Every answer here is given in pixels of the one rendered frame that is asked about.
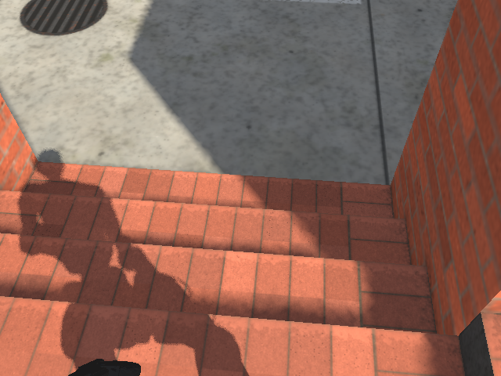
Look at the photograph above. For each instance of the left robot hand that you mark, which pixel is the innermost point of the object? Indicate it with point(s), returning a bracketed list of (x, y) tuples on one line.
[(99, 367)]

